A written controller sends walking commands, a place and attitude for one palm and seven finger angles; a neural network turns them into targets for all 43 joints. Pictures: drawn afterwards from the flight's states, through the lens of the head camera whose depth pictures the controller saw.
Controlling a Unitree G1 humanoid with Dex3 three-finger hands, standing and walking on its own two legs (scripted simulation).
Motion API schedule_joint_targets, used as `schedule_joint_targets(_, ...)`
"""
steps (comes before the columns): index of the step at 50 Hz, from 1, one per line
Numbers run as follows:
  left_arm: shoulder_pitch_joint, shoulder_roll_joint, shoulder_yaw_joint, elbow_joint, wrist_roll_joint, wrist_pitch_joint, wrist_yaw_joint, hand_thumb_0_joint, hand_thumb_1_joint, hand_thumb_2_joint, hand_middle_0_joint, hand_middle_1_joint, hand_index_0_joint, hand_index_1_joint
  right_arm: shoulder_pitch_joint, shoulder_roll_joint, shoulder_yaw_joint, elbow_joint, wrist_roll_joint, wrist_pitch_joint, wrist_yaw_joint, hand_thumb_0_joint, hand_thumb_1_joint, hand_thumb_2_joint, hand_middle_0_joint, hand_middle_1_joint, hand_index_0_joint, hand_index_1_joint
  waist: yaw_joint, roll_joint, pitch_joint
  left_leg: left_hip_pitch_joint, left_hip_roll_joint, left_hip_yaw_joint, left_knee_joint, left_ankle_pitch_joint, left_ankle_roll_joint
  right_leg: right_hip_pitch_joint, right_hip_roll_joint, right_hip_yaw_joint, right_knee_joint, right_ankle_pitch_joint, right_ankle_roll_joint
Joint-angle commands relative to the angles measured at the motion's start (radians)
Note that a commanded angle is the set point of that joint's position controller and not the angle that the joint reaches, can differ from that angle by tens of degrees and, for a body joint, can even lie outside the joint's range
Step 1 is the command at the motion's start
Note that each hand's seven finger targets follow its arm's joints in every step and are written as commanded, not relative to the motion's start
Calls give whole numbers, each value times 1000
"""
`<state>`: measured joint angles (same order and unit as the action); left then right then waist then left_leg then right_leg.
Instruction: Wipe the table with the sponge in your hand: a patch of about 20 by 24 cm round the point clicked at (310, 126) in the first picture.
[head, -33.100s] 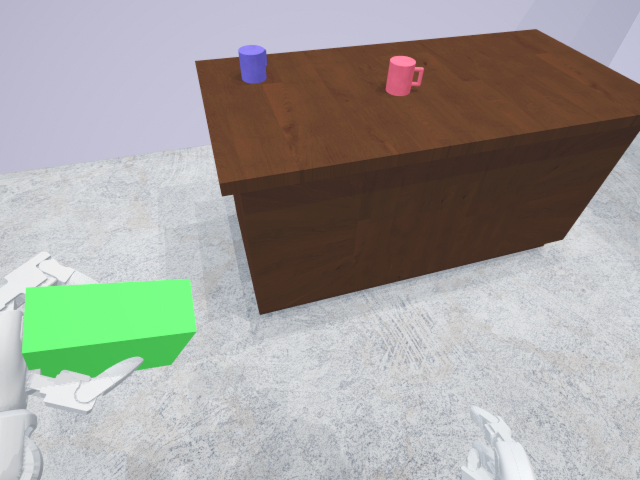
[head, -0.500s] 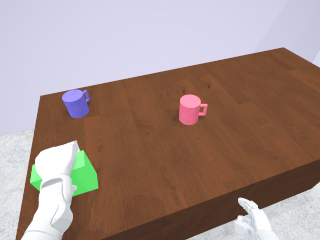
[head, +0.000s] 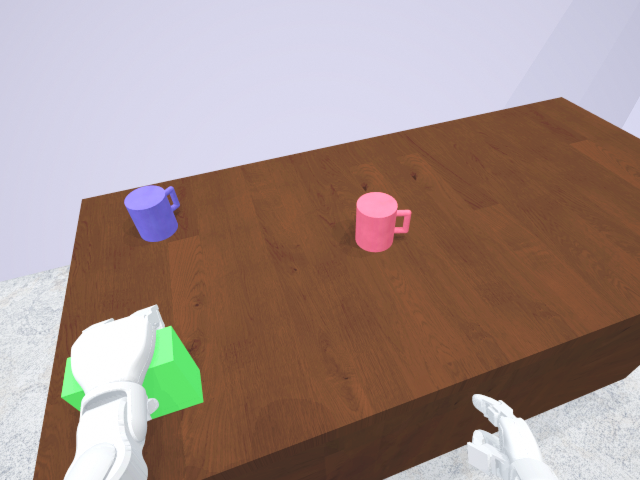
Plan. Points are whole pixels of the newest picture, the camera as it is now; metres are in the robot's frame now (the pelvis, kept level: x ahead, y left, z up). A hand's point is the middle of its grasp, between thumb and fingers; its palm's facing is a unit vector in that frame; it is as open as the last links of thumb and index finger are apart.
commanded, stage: lift the sponge slowly off the table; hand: left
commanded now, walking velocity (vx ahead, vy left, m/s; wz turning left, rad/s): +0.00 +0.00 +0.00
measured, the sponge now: (146, 388) +0.23 +0.28 -0.02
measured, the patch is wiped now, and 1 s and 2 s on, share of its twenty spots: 1.00 1.00 1.00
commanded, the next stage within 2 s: none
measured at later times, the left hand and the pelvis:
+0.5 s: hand (138, 377) +0.22 +0.27 +0.03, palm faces +0.00 -0.11 -0.99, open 9.6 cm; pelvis +0.00 -0.01 +0.00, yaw +0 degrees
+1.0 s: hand (137, 379) +0.21 +0.25 +0.05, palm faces +0.01 -0.15 -0.99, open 9.6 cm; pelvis -0.01 -0.01 +0.01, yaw +0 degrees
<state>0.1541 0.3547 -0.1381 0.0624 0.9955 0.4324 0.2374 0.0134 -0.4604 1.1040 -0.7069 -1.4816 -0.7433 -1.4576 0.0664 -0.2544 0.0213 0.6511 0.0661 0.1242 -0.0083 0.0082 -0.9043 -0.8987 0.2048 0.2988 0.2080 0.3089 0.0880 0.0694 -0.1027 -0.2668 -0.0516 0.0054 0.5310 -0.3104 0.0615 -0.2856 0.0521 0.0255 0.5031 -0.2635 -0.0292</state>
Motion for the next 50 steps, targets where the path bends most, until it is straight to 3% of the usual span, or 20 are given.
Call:
schedule_joint_targets(1, -2, 18, -24, -103, -51, -3, -33, 0, 100, 1300, -1200, -1600, -1200, -1600, -225, -107, -40, -186, -2, -53, -2, 0, -900, -900, 200, 300, 200, 300, 15, -108, -98, 24, 40, -100, -65, 290, -30, 69, -11, 53, -41, 258, -61)
schedule_joint_targets(4, 32, 22, -18, -67, -52, 2, -29, 0, 100, 1300, -1200, -1600, -1200, -1600, -231, -105, -34, -180, -1, -55, -4, 0, -900, -900, 200, 300, 200, 300, 20, -132, -52, 7, 36, -99, -66, 268, -30, 59, -13, 59, -51, 248, -60)
schedule_joint_targets(5, -6, 59, 15, -82, -53, 4, -25, 0, 100, 1300, -1200, -1600, -1200, -1600, -232, -110, -37, -174, -1, -52, -6, 0, -900, -900, 200, 300, 200, 300, 16, -127, -62, 8, 39, -105, -70, 247, -30, 56, -9, 74, -52, 226, -63)
schedule_joint_targets(7, -50, 36, -15, -86, -44, 18, -28, 0, 100, 1300, -1200, -1600, -1200, -1600, -237, -104, -34, -181, 0, -52, -11, 0, -900, -900, 200, 300, 200, 300, 13, -118, -60, 13, 36, -102, -75, 234, -24, 51, -11, 59, -56, 194, -60)
schedule_joint_targets(10, -80, 94, 34, -109, -43, 18, -31, 0, 100, 1300, -1200, -1600, -1200, -1600, -242, -109, -34, -175, -2, -52, -17, 0, -900, -900, 200, 300, 200, 300, 19, -92, -78, 29, 33, -105, -79, 231, -23, 69, -9, 79, -64, 188, -64)
schedule_joint_targets(11, -97, 62, -2, -127, -40, 20, -37, 0, 100, 1300, -1200, -1600, -1200, -1600, -241, -104, -33, -187, -2, -53, -18, 0, -900, -900, 200, 300, 200, 300, 15, -87, -95, 35, 30, -101, -79, 236, -18, 77, -12, 67, -63, 189, -61)
schedule_joint_targets(15, -82, 89, 24, -156, -42, 5, -41, 0, 100, 1300, -1200, -1600, -1200, -1600, -251, -102, -33, -184, -7, -61, -15, 0, -900, -900, 200, 300, 200, 300, 23, -71, -96, 53, 35, -111, -87, 258, -20, 90, -8, 80, -65, 203, -67)
schedule_joint_targets(18, -66, 97, 37, -148, -45, -4, -44, 0, 100, 1300, -1200, -1600, -1200, -1600, -241, -101, -32, -179, -10, -64, -17, 0, -900, -900, 200, 300, 200, 300, 25, -109, -91, 52, 29, -102, -82, 271, -14, 109, -13, 78, -73, 238, -64)
schedule_joint_targets(20, -65, 145, 84, -190, -51, -15, -42, 0, 100, 1300, -1200, -1600, -1200, -1600, -248, -104, -32, -176, -13, -67, -19, 0, -900, -900, 200, 300, 200, 300, 28, -96, -110, 64, 29, -106, -85, 281, -16, 133, -15, 99, -74, 271, -65)
schedule_joint_targets(23, -60, 111, 53, -198, -40, -18, -42, 0, 100, 1300, -1200, -1600, -1200, -1600, -249, -98, -33, -172, -15, -71, -16, 0, -900, -900, 200, 300, 200, 300, 27, -91, -85, 73, 29, -102, -87, 297, -17, 120, -16, 88, -83, 271, -63)
schedule_joint_targets(26, -52, 134, 69, -259, -38, -17, -39, 0, 100, 1300, -1200, -1600, -1200, -1600, -259, -97, -34, -178, -16, -73, -14, 0, -900, -900, 200, 300, 200, 300, 34, -55, -109, 91, 29, -104, -94, 308, -14, 148, -16, 93, -84, 279, -65)
schedule_joint_targets(29, -60, 146, 77, -266, -30, -19, -37, 0, 100, 1300, -1200, -1600, -1200, -1600, -260, -97, -33, -165, -19, -76, -13, 0, -900, -900, 200, 300, 200, 300, 35, -68, -105, 102, 30, -105, -95, 328, -17, 151, -18, 99, -91, 301, -66)
schedule_joint_targets(33, -73, 152, 79, -282, -27, -14, -39, 0, 100, 1300, -1200, -1600, -1200, -1600, -276, -94, -29, -164, -20, -78, -19, 0, -900, -900, 200, 300, 200, 300, 39, -59, -80, 113, 29, -107, -109, 308, -13, 153, -17, 97, -110, 259, -67)
schedule_joint_targets(36, -136, 197, 109, -320, -21, -12, -41, 0, 100, 1300, -1200, -1600, -1200, -1600, -284, -96, -30, -162, -22, -79, -26, 0, -900, -900, 200, 300, 200, 300, 38, -39, -102, 127, 26, -105, -116, 286, -5, 169, -18, 108, -122, 226, -68)
schedule_joint_targets(38, -137, 197, 107, -291, -20, -12, -46, 0, 100, 1300, -1200, -1600, -1200, -1600, -289, -96, -25, -149, -23, -79, -29, 0, -900, -900, 200, 300, 200, 300, 37, -37, -67, 130, 28, -109, -126, 280, -11, 155, -18, 107, -139, 200, -69)
schedule_joint_targets(40, -180, 223, 126, -346, -19, -22, -50, 0, 100, 1300, -1200, -1600, -1200, -1600, -304, -95, -27, -153, -24, -84, -30, 0, -900, -900, 200, 300, 200, 300, 36, -15, -86, 152, 29, -113, -131, 280, -8, 169, -14, 127, -147, 191, -74)
schedule_joint_targets(41, -170, 201, 105, -357, -14, -22, -51, 0, 100, 1300, -1200, -1600, -1200, -1600, -301, -93, -26, -158, -25, -86, -30, 0, -900, -900, 200, 300, 200, 300, 42, 10, -104, 154, 27, -112, -134, 291, -7, 182, -15, 107, -139, 196, -73)
schedule_joint_targets(43, -181, 174, 73, -328, -12, -23, -60, 0, 100, 1300, -1200, -1600, -1200, -1600, -300, -92, -24, -145, -26, -88, -29, 0, -900, -900, 200, 300, 200, 300, 35, -7, -67, 161, 32, -115, -140, 294, -11, 155, -13, 101, -155, 186, -73)
schedule_joint_targets(48, -199, 190, 83, -331, -8, -21, -64, 0, 100, 1300, -1200, -1600, -1200, -1600, -311, -92, -22, -144, -27, -93, -30, 0, -900, -900, 200, 300, 200, 300, 45, -17, -68, 163, 32, -118, -158, 279, -10, 174, -13, 96, -164, 160, -74)
schedule_joint_targets(50, -240, 232, 122, -342, -11, -14, -66, 0, 100, 1300, -1200, -1600, -1200, -1600, -322, -96, -20, -141, -24, -89, -31, 0, -900, -900, 200, 300, 200, 300, 42, -34, -77, 167, 31, -118, -167, 266, -9, 188, -11, 123, -174, 148, -75)
